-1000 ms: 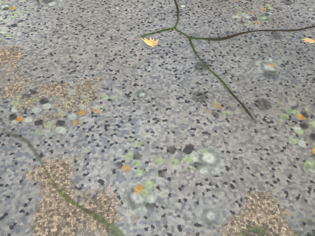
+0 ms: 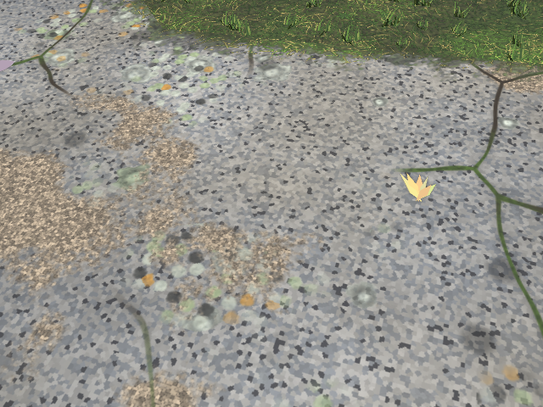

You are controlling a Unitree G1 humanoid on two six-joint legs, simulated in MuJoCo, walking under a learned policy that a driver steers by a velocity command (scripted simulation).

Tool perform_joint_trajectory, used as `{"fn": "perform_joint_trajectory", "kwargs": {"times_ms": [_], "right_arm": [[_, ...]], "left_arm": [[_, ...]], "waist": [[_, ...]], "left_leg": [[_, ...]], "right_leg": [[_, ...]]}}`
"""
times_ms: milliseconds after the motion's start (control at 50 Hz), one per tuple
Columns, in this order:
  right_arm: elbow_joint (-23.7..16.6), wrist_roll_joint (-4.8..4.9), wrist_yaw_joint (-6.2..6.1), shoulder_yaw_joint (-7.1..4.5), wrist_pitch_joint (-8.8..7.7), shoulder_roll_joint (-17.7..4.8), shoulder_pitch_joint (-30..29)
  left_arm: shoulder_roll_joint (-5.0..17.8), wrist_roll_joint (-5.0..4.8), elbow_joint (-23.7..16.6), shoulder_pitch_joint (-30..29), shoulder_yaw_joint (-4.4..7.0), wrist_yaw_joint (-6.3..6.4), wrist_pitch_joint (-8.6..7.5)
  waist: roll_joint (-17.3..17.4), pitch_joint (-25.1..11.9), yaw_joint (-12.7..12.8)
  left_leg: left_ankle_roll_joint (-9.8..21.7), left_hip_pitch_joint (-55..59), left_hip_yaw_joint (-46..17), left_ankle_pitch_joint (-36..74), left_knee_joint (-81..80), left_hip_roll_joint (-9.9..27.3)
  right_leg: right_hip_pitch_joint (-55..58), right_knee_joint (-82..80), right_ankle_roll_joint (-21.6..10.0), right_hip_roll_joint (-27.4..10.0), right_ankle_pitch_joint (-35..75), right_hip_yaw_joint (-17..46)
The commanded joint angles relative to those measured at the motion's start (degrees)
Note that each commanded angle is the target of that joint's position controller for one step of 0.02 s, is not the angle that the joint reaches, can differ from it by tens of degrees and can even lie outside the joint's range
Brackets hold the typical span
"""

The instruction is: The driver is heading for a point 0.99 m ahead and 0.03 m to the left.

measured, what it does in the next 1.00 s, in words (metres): climbs: left foot, then right foot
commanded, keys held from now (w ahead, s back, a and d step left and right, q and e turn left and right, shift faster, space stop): w+q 0.18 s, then w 0.32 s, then w+e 0.50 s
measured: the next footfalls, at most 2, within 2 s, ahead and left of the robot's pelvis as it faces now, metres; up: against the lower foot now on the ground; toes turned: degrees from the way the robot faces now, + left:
left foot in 0.42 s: +0.41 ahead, +0.15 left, +0.00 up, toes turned +10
right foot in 0.88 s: +0.81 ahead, -0.03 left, +0.00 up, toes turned +1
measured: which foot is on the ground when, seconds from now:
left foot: up 0.00-0.40, down 0.42-0.88, up 0.90-1.00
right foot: down 0.00-0.44, up 0.46-0.86, down 0.88-1.00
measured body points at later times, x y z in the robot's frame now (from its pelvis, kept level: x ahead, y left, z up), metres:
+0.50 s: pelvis +0.33 +0.04 +0.07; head +0.35 +0.05 +0.52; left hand +0.28 +0.28 -0.08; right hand +0.53 -0.17 -0.04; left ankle +0.37 +0.14 -0.65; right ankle +0.12 -0.12 -0.54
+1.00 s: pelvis +0.67 +0.02 +0.07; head +0.71 +0.02 +0.52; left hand +0.83 +0.29 -0.03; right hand +0.76 -0.24 -0.05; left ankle +0.50 +0.17 -0.54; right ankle +0.76 -0.04 -0.65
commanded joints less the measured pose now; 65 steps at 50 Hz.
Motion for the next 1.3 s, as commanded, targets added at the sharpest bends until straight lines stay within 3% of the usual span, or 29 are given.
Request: {"fn": "perform_joint_trajectory", "kwargs": {"times_ms": [20, 60, 80, 160, 240, 300, 380, 420, 440, 460, 480, 500, 520, 540, 560, 580, 660, 700, 800, 840, 880, 900, 920, 940, 960, 1000, 1080, 1180, 1300], "right_arm": [[-1.27, -0.45, 4.33, 4.05, -0.70, 5.37, 7.07], [-3.82, 1.48, 4.93, 2.00, -1.34, -1.77, 0.14], [-3.86, 0.74, 4.69, 1.75, -1.84, -2.90, -1.76], [-4.56, 0.56, 4.37, 2.50, -2.88, -2.06, -8.85], [-6.63, 0.53, 4.32, 3.66, -1.67, 1.69, -18.04], [-7.17, -0.18, 3.05, 3.53, 0.11, 2.04, -19.00], [-5.50, 0.37, 1.63, 1.59, -0.69, -1.81, -11.76], [-1.22, 1.79, -0.26, -0.30, -1.79, -6.19, 3.32], [2.63, 1.79, -1.46, -0.80, -1.93, -7.54, 17.42], [6.91, 0.25, -1.94, -0.55, -0.72, -6.91, 30.58], [10.34, -1.01, -2.93, -2.84, -1.90, -10.42, 31.81], [9.79, -0.44, -3.20, -3.30, -2.91, -10.84, 23.81], [9.09, -0.02, -2.94, -1.22, -2.90, -4.18, 17.07], [8.55, 0.79, -2.39, 0.72, -2.77, 1.35, 10.77], [4.48, 3.05, -1.82, 1.98, -2.87, 3.12, 4.06], [4.58, 3.13, -1.69, 2.13, -3.08, 2.18, 1.10], [5.72, 1.59, -3.01, 1.54, -3.84, -2.78, 3.78], [6.23, 2.21, -3.78, 1.25, -4.07, -4.61, 6.86], [8.31, 2.87, -4.23, 0.26, -2.41, -6.98, 12.78], [7.12, 2.54, -4.43, -0.46, -1.12, -8.50, 10.84], [5.24, 2.25, -4.96, -0.78, 0.34, -8.94, 8.32], [3.00, 1.18, -5.39, 0.01, 0.05, -6.91, 9.31], [1.39, -0.02, -3.66, 3.11, -1.75, 2.29, 18.12], [0.92, 1.85, -2.75, 1.72, -4.02, -4.12, 12.42], [-1.46, 3.92, -2.60, 1.14, -5.07, -6.11, 5.70], [-3.93, 2.25, -3.87, 1.09, -5.48, -6.10, 0.12], [-6.19, 1.23, -4.77, 0.60, -2.67, -4.70, 1.78], [-8.88, 0.73, -4.68, 1.90, -2.52, -1.68, -7.70], [-9.99, 1.28, -2.94, 0.83, -3.59, -3.86, -11.66]], "left_arm": [[-4.53, 1.74, 1.41, -6.15, -2.54, -2.12, -6.13], [1.96, 1.69, 2.20, -7.85, -0.96, -1.92, -6.85], [1.04, 1.76, 1.89, -8.14, -1.87, -1.41, -7.47], [4.06, 4.46, 3.83, 1.54, -2.50, -0.50, -7.23], [5.49, 2.93, 5.88, 12.10, -2.63, -2.14, -6.19], [8.88, 2.12, 7.41, 13.69, -1.32, -4.45, -6.31], [12.37, 2.47, 7.43, 12.56, 0.59, -3.30, -4.89], [11.24, 4.36, 6.75, 13.60, 0.41, -2.55, -4.56], [5.37, 4.93, 5.90, 22.17, -1.92, -2.73, -5.40], [6.95, 3.20, 6.16, 17.72, -1.59, -5.18, -5.54], [4.36, -0.43, 1.47, 5.71, -1.89, -6.03, -5.57], [5.94, 0.01, -0.67, -1.74, -1.41, -5.10, -6.76], [8.33, 1.95, -1.24, -0.97, -0.50, -4.07, -6.71], [6.06, 2.43, -0.79, 0.61, -0.71, -3.60, -6.08], [7.01, -7.86, -4.74, -2.49, 0.53, -1.52, -6.30], [6.16, -8.10, -3.86, 0.61, 0.12, -0.65, -5.68], [4.16, -3.50, -5.01, -1.06, -0.44, 0.24, -3.73], [3.96, -3.23, -6.01, -5.53, -0.58, -0.50, -3.80], [6.07, -4.03, -10.20, -15.36, 0.05, -2.59, -3.65], [8.39, -3.61, -10.46, -12.40, 1.17, -3.43, -3.54], [12.55, -3.35, -7.27, 1.26, 3.58, -3.27, -2.95], [17.56, -2.86, -5.94, 10.33, 5.04, -2.30, -2.53], [21.58, -3.43, -6.22, 10.93, 5.71, -2.63, -2.87], [16.96, -3.46, -6.43, 13.21, 4.99, -2.00, -2.30], [14.68, -2.96, -6.78, 10.02, 4.47, -1.34, -2.19], [13.46, -2.40, -9.34, 1.61, 4.03, -1.26, -2.41], [11.10, -2.86, -10.57, -0.70, 3.54, -1.20, -2.98], [13.20, -3.42, -9.20, 2.67, 4.27, 0.49, -1.77], [11.48, -3.27, -7.33, 7.67, 3.75, 1.15, 0.16]], "waist": [[-2.57, 3.52, -6.27], [-5.39, 0.57, -4.36], [-7.53, -0.09, -4.82], [-3.75, -4.15, 0.68], [-6.75, -1.32, 5.38], [-7.14, 2.71, 3.42], [-8.90, 1.19, -1.80], [-8.80, -8.60, -5.79], [0.97, -23.84, -7.47], [5.19, -26.50, -12.42], [2.04, -13.96, -15.29], [3.97, -2.06, -12.75], [1.99, -4.08, -7.96], [0.20, -2.31, -3.00], [-3.08, -1.25, 0.80], [-2.68, -1.39, 3.10], [-2.30, 3.50, 3.61], [-1.63, 2.67, 1.02], [-1.22, 4.38, -2.70], [1.23, 1.37, -0.29], [1.58, -5.46, 6.65], [-5.17, -12.02, 9.04], [-20.64, -21.50, 3.03], [-14.35, -25.23, 7.51], [-11.30, -15.88, 7.58], [-0.61, -7.02, 3.14], [-3.40, -3.66, -1.51], [-5.53, -1.95, 1.74], [-8.55, -4.77, 4.41]], "left_leg": [[4.05, -13.43, -6.39, 7.55, -0.46, 4.33], [1.39, -10.13, -0.43, 2.76, -5.62, 3.58], [1.11, -10.59, -0.69, 7.06, -4.03, 4.20], [0.32, -17.06, 1.65, 10.49, -19.36, 5.39], [-2.94, -9.20, 7.90, 5.78, -44.24, 7.36], [-3.13, -6.84, 9.15, -0.47, -57.02, 5.40], [-2.67, 4.05, 10.70, -2.60, -68.73, -0.21], [1.70, 36.48, 8.80, 9.23, -64.25, -1.98], [12.50, 73.29, -5.99, 17.55, -56.03, 8.31], [18.94, 80.84, -29.78, 21.39, -70.09, 19.66], [12.79, 73.60, -27.04, 16.70, -75.15, 19.22], [9.35, 58.39, -20.35, 11.82, -77.01, 17.75], [9.26, 47.92, -15.85, 10.65, -79.46, 18.38], [8.69, 36.80, -12.44, 10.48, -82.82, 18.29], [7.57, 31.42, -14.66, 8.37, -87.08, 18.01], [6.70, 29.27, -11.50, 5.90, -88.70, 18.23], [3.37, 19.52, 2.81, 10.67, -92.54, 14.10], [1.32, 20.86, 7.41, 9.71, -93.09, 11.35], [-0.99, 41.96, 8.81, 15.26, -90.14, 16.41], [-2.96, 48.21, 10.55, 33.48, -82.06, 17.29], [-5.69, 46.36, 13.76, 44.45, -62.38, 14.47], [-7.39, 31.09, 14.32, 28.25, -43.47, 12.00], [-10.98, 5.17, 8.05, -24.50, -20.80, -0.34], [-9.54, -1.25, -1.00, -24.87, -15.41, 0.99], [-8.59, -5.79, -0.55, -19.84, -16.19, 3.87], [-8.67, -1.39, 0.70, -13.54, -23.78, 7.65], [-10.49, 5.15, 1.53, -13.11, -34.42, 10.37], [-12.80, 9.95, 4.31, 4.26, -57.20, 6.75], [-9.80, 14.10, 4.15, 7.71, -71.06, 2.73]], "right_leg": [[-0.63, -44.30, -8.97, -10.74, -5.61, 25.94], [2.29, -49.64, -8.27, -9.63, -0.97, 14.30], [6.77, -51.97, -6.94, -9.50, 8.16, 12.20], [28.93, -52.10, -5.71, -7.09, 28.51, -0.54], [38.07, -58.02, -7.40, -8.27, 36.28, -4.90], [45.49, -57.91, -9.87, -11.96, 51.17, -3.19], [53.66, -46.35, -7.57, -13.73, 80.12, -4.83], [37.64, -29.23, -3.99, -10.58, 80.34, -6.05], [10.70, -9.57, 2.74, -6.50, 59.18, -3.74], [-0.81, 11.64, 4.88, 6.90, -0.55, 0.19], [-13.73, 22.56, 1.59, 6.38, 2.90, 11.52], [-18.88, 23.61, -0.04, 2.06, 7.83, 14.13], [-12.68, 19.58, -1.96, -0.42, 10.82, 14.67], [-6.80, 17.88, -3.29, -2.16, 13.29, 14.07], [-3.68, 16.67, -1.95, -1.77, 14.05, 13.81], [-3.55, 13.97, -1.55, -3.17, 13.78, 15.03], [-1.86, -5.32, 1.39, -3.98, 26.61, 11.88], [2.90, -18.76, 0.80, -2.27, 37.23, 8.54], [-1.10, -33.06, -1.85, 0.86, 37.04, 6.66], [2.02, -32.93, -3.97, 3.57, 30.41, 4.63], [18.10, -34.92, -6.30, 8.05, 28.03, 2.45], [37.14, -32.26, -9.64, -0.57, 34.03, 15.45], [59.99, -38.36, -22.57, -14.30, 21.26, 47.88], [62.01, -47.03, -20.76, -13.39, 10.57, 56.48], [55.38, -47.70, -17.41, -12.05, 11.87, 48.26], [36.13, -49.31, -15.93, -8.63, 25.09, 38.46], [21.65, -52.23, -16.18, -4.29, 34.51, 29.27], [16.81, -49.32, -12.02, 0.95, 41.92, 20.52], [27.98, -38.62, -8.52, -1.64, 43.57, 25.48]]}}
